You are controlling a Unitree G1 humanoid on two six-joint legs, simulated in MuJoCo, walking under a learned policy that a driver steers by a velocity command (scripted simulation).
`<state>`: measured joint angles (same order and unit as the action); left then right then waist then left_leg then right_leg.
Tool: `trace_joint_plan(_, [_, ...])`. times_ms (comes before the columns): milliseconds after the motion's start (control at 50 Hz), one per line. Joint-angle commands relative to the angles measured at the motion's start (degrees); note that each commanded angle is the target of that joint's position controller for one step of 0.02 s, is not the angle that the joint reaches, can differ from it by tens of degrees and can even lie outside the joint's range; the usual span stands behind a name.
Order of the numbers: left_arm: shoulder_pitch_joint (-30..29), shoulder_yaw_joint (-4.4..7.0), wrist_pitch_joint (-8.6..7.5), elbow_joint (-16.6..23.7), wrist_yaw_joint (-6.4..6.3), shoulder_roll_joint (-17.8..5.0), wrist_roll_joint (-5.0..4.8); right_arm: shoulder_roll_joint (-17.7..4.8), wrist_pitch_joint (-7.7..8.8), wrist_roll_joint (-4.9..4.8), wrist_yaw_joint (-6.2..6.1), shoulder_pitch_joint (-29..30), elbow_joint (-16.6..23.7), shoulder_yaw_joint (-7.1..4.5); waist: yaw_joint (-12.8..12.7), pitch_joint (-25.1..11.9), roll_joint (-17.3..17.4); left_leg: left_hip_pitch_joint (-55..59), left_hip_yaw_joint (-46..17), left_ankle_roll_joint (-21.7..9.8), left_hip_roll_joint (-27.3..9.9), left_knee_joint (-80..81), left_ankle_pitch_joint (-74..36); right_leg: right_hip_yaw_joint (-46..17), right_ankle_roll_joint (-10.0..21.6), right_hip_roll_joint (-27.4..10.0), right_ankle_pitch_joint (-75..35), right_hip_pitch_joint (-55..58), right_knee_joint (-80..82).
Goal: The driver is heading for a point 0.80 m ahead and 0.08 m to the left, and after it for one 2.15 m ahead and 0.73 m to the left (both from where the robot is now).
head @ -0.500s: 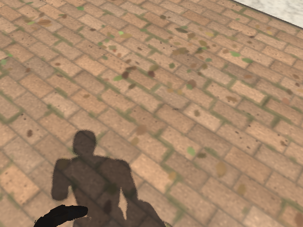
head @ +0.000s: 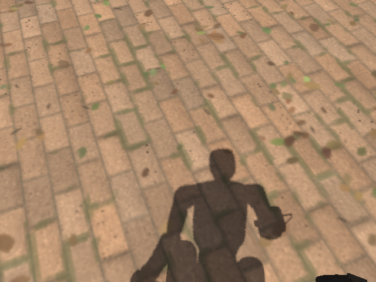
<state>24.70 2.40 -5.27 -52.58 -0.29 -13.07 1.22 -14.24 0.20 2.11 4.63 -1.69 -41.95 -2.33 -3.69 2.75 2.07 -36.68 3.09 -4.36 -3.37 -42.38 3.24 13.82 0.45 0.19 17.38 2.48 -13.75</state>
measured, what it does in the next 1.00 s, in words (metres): walks ahead, turning left: left foot, then right foot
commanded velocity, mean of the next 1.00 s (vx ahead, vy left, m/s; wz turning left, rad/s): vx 0.50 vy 0.00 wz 0.37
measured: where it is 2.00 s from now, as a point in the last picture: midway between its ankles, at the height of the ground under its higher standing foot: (162, 223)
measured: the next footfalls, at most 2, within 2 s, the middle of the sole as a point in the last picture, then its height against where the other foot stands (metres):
left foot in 0.10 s outside the picture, level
right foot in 0.66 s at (202, 251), level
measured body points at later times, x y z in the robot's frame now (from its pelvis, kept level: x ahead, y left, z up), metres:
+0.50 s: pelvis +0.26 +0.06 +0.00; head +0.29 +0.08 +0.45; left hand +0.38 +0.34 -0.10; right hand +0.33 -0.22 -0.11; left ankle +0.17 +0.09 -0.74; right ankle +0.47 -0.06 -0.68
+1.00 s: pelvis +0.54 +0.11 +0.01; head +0.57 +0.11 +0.46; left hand +0.43 +0.34 -0.13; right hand +0.78 -0.06 -0.11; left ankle +0.61 +0.29 -0.68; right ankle +0.53 +0.01 -0.74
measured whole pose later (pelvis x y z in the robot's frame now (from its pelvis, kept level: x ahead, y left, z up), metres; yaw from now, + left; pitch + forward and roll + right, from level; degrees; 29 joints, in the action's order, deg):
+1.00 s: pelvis +0.54 +0.11 +0.01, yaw +21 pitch +1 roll -1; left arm 24.9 2.1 -4.6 -52.5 1.2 -12.7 0.2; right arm -14.4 2.0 2.3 2.2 -7.9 -45.4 -1.1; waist -2.7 2.0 2.5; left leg -35.4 -0.6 -1.1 -4.7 -46.0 5.7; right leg 2.7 4.2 4.5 11.5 -2.7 -13.4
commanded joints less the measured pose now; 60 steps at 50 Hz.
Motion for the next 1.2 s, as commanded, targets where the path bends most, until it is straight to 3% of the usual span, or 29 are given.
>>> trace_joint_plan(20, [0.7,1.95,0.15,2.13,-0.71,-9.45,0.06,-2.69,0.64,0.36,0.06,5.13,5.28,-0.21,1.32,2.28,-6.79,2.91,3.5,-2.28,1.87,5.28,4.72,-3.26,6.06,-16.1,-36.1,0.47,0.22])
trace_joint_plan(60, [1.4,2.32,1.13,1.45,-1.07,-11.27,0.14,-3.73,0.67,0.67,-0.53,1.5,4.59,-0.77,3.14,-0.85,-7.93,9.81,5.66,-4.55,5.83,7.36,10.83,-0.9,5.44,-16.28,-53.12,2.78,-9.6])
trace_joint_plan(100, [0.97,2.33,2.13,2.06,-1.12,-12.05,-0.01,-6.76,1.52,1.28,-1.66,-14.01,-0.25,-2.6,9.66,-9.94,-5.22,29.92,4.0,-8.0,9.21,13.15,10.85,1.11,3.84,-14.9,-50.41,-4.23,-32.27])
trace_joint_plan(120, [2.32,1.38,1.99,4.83,-0.58,-8.36,-0.52,-12.56,1.54,1.74,-2.72,-20.78,-1.27,-4.41,11.16,-17.29,3.25,47.89,-15.16,-12.53,-4.61,15.15,20.79,1.27,1.4,-12.03,-24.83,-22.16,-51.15])
trace_joint_plan(140, [-0.51,1.36,1.43,9.13,0.36,-6.93,-0.36,-16.79,0.92,-0.43,-3.26,-19.36,0.28,-5.35,8.87,-21.3,11.7,56.99,-45.24,-19.06,-17.08,24.08,18.4,-5.88,-1.56,-0.33,14.12,-41.53,-67.78])
trace_joint_plan(160, [-8.36,1.95,0.92,10.8,0.52,-10.26,0.18,-15.54,0.25,-0.99,-3.89,-20.74,-0.14,-5.18,11.4,-15.91,2.74,54.43,-39.52,-17.78,-15.34,25.9,10.49,-13.78,-1.11,-2.88,9.34,-48.21,-68.4])
trace_joint_plan(200, [-7.91,1.17,0.13,10.07,0.54,-8.0,-0.52,-10.28,0.88,-1.56,-4.49,-15.43,-1.11,-3.87,5.8,-4.88,-2.27,38.76,-26.02,-13.96,-10.83,26.75,-4.37,-14.42,-0.57,-7.27,1.72,-43.36,-58.23])
trace_joint_plan(220, [-7.16,1.2,0.98,9.97,0.51,-7.75,0.5,-8.98,1.4,-1.85,-4.6,-13.37,-0.97,-3.4,3.45,-3.34,-2.4,33.45,-22.46,-12.6,-7.89,27.42,-8.36,-14.96,-1.04,-8.07,1.92,-39.48,-54.94])
trace_joint_plan(260, [-4.9,1.14,3.09,9.3,0.86,-7.08,1.83,-7.74,2.54,-2.09,-4.32,-12.23,-0.49,-2.86,1.53,-4.24,-1.48,29.04,-19.47,-12.33,-5.08,28.63,-12.09,-14.54,-2.04,-7.84,1.63,-34.98,-52.23])
trace_joint_plan(320, [-9.1,1.03,4.24,10.98,1.29,-6.14,1.67,-9.23,3.27,-2.07,-4.04,-15.48,-1.59,-3.28,2.19,-2.59,-1.0,26.69,-18.61,-11.87,-3.09,30.87,-9.47,-13.76,-3.21,-7.25,-3.85,-37.43,-46.7])
trace_joint_plan(420, [-20.71,0.86,4.19,14.72,1.4,-6.42,1.37,-9.48,3.33,-2.13,-4.22,-22.65,-3.34,-3.37,6.35,-0.26,0.53,32.09,-21.2,-9.85,-2.61,30.9,-8.48,-14.53,-3.73,-5.86,-13.88,-44.29,-35.06])
trace_joint_plan(540, [-29.37,-0.25,2.94,17.69,2.33,-5.45,0.8,-8.45,3.74,-1.45,-5.26,-28.56,-5.74,-2.53,9.62,0.86,1.47,39.51,-20.62,-8.18,-3.95,27.76,-19.36,-12.61,-0.97,-2.87,-17.33,-42.21,-23.34])
trace_joint_plan(600, [-25.51,0.1,2.27,17.08,2.09,-6.76,0.59,-9.95,3.9,-1.14,-5.82,-26.18,-6.0,-2.54,6.67,0.68,2.43,39.42,-20.16,-6.0,-5.14,24.84,-27.67,-12.35,2.06,-0.73,-13.03,-32.24,-17.85])
trace_joint_plan(640, [-13.54,1.27,1.61,13.21,0.9,-8.96,0.41,-11.07,4.11,-1.05,-5.55,-24.5,-6.4,-2.6,1.23,-4.96,1.48,38.51,-17.51,-4.11,-2.66,11.85,-40.63,-10.7,4.4,2.72,-10.13,-16.72,-14.04])
trace_joint_plan(660, [-4.99,1.98,0.98,11.34,0.05,-10.91,0.99,-10.11,4.43,-1.22,-5.22,-23.97,-6.09,-2.25,-2.76,-10.21,-0.29,31.53,-15.85,-3.22,-0.32,-0.2,-32.05,-15.43,6.45,-2.41,-9.78,-3.53,-13.16])
trace_joint_plan(680, [2.03,3.42,0.81,11.19,-0.62,-17.09,2.41,-4.71,4.63,-2.8,-4.91,-29.39,-4.54,-1.08,-2.03,-19.98,-11.32,16.77,-11.41,-0.71,6.49,-20.72,-5.65,-38.31,12.46,-18.95,-4.71,13.81,-13.35])
trace_joint_plan(700, [1.53,3.64,1.73,9.74,0.12,-15.8,1.02,-6.48,4.45,-2.51,-5.11,-31.72,-5.71,-1.34,-0.55,-21.47,-15.92,6.63,-9.64,-0.14,12.14,-31.05,25.8,-57.5,16.7,-24.83,-2.84,14.55,-4.31])
trace_joint_plan(720, [-4.48,2.79,2.06,10.68,0.53,-11.81,-0.1,-8.32,4.07,-0.87,-5.16,-26.92,-5.59,-1.66,1.51,-10.34,-7.3,2.46,-11.45,-0.46,8.04,-33.43,21.45,-51.69,15.96,-22.46,2.62,4.79,-2.35])
trace_joint_plan(740, [-8.55,1.96,1.91,11.07,0.83,-8.34,-0.26,-7.75,4.07,-0.5,-4.62,-22.28,-4.78,-1.4,2.08,-4.96,-2.95,2.77,-10.96,-0.51,5.83,-30.8,17.49,-43.55,14.83,-19.95,1.3,-2.44,-1.06])
trace_joint_plan(780, [-9.39,1.12,1.28,9.37,0.83,-6.09,-0.08,-6.18,3.29,0.0,-3.78,-19.79,-3.83,-1.06,4.24,-0.83,-4.86,5.28,-9.43,-0.21,2.69,-24.95,15.44,-32.89,12.01,-14.75,-7.24,-10.45,1.84])
trace_joint_plan(840, [-6.59,1.17,-0.18,6.95,1.22,-6.56,-0.6,-4.53,2.26,0.46,-2.99,-20.45,-4.59,-0.53,5.35,-1.59,-6.65,6.36,-6.86,0.87,1.77,-21.71,13.34,-26.71,11.94,-12.46,-17.44,-11.83,3.74])
trace_joint_plan(940, [-2.06,1.06,-0.35,3.82,1.47,-6.52,-1.13,-2.79,2.37,0.33,-2.42,-7.23,-0.53,0.67,3.13,1.09,-6.08,0.58,-2.53,3.18,-1.33,-7.64,3.03,-20.27,11.48,-9.46,-23.12,-10.3,6.58])
trace_joint_plan(1020, [1.77,1.4,-0.01,1.95,1.12,-8.28,-1.1,-1.8,2.72,-0.24,-2.3,0.34,1.44,1.56,1.03,0.87,-6.13,5.48,-0.66,4.39,0.83,4.51,-2.2,-19.87,10.51,-8.84,-27.83,-9.33,3.91])
trace_joint_plan(1080, [2.73,1.36,0.67,0.95,0.58,-8.71,-0.72,-2.36,3.52,-0.39,-3.31,0.87,1.44,1.47,1.29,0.28,-6.43,9.5,-1.05,3.8,3.35,8.84,-1.17,-21.1,9.12,-9.5,-42.3,-6.37,-3.01])
trace_joint_plan(1120, [1.09,1.69,0.98,1.39,0.15,-9.53,-0.77,-4.31,4.4,-0.3,-4.23,-4.56,-0.44,0.82,3.48,-2.26,-7.34,16.33,-2.24,2.57,4.96,13.6,-0.19,-22.59,7.1,-8.35,-46.41,-4.76,-10.07])
trace_joint_plan(1140, [-0.22,1.75,1.06,1.78,0.12,-9.57,-1.46,-5.77,5.21,0.17,-4.84,-10.24,-2.19,0.29,6.32,-5.03,-5.8,24.71,-2.37,1.43,4.43,18.78,-5.74,-21.52,5.59,-5.96,-44.73,-6.66,-17.52])
trace_joint_plan(1160, [-0.78,1.37,0.81,3.68,0.08,-7.83,-2.3,-9.43,6.02,1.38,-5.58,-17.11,-3.3,-0.65,8.48,-11.43,-2.06,38.51,-8.78,-0.71,-4.41,16.59,-20.24,-20.46,4.04,-3.16,-29.75,-14.94,-29.25])
trace_joint_plan(1180, [5.53,0.26,1.09,5.21,-0.57,-1.86,-3.41,-13.74,5.5,1.87,-5.66,-20.95,-2.41,-1.63,7.09,-21.4,9.92,54.56,-23.59,-7.1,-23.7,10.66,-48.42,-15.05,2.58,4.05,13.62,-28.54,-46.75])
trace_joint_plan(1200, [7.9,1.46,2.6,3.92,-1.57,-6.41,-2.85,-12.51,4.03,-1.08,-5.39,-20.79,-1.99,-2.07,7.54,-26.45,9.15,52.57,-28.1,-11.68,-25.25,12.38,-49.74,-15.77,2.76,4.68,21.7,-31.43,-55.63])
Velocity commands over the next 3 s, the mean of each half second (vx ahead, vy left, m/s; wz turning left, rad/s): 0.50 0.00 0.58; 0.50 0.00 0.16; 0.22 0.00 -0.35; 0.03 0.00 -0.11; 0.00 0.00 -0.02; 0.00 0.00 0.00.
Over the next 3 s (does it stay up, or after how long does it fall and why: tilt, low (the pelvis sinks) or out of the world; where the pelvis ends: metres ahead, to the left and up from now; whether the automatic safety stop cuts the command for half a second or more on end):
stays up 0.66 0.18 0.00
